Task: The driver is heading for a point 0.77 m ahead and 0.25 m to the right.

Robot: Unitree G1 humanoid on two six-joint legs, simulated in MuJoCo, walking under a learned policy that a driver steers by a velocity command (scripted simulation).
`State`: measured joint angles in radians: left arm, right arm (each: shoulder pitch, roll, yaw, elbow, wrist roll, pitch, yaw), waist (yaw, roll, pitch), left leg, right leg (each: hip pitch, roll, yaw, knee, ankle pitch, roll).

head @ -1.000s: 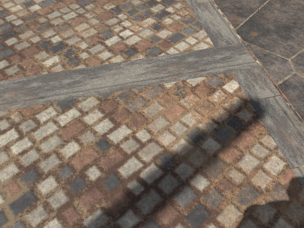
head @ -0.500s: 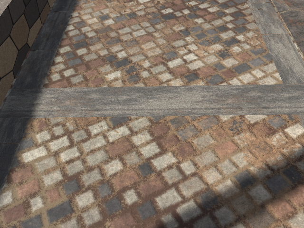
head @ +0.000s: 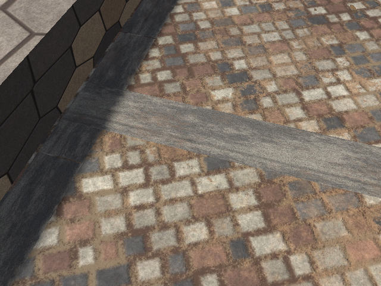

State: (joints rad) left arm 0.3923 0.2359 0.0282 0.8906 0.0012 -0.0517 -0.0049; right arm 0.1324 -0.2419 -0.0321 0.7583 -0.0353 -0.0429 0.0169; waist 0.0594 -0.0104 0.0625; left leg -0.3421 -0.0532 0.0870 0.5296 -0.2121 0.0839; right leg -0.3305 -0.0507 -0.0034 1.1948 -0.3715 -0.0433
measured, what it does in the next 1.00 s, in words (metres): walks ahead, turning right: right foot, then left foot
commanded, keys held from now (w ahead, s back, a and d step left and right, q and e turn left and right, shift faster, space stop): w+e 0.94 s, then w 0.06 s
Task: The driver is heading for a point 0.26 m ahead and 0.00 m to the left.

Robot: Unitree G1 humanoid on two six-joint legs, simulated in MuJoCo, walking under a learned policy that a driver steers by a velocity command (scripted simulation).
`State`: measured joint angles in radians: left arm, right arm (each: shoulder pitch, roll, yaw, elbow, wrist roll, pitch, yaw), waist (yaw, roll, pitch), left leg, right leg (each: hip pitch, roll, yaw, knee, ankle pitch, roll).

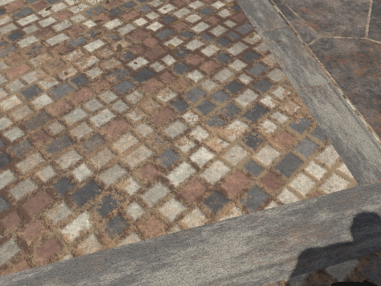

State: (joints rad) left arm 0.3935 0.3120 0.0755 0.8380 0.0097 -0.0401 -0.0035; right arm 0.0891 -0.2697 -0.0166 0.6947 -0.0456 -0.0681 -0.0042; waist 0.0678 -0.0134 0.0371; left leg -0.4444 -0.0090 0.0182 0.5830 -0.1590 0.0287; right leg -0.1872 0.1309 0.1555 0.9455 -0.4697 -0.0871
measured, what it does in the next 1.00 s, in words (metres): walks ahead: right foot, then left foot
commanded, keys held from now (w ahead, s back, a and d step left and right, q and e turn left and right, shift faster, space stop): w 0.04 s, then no key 0.96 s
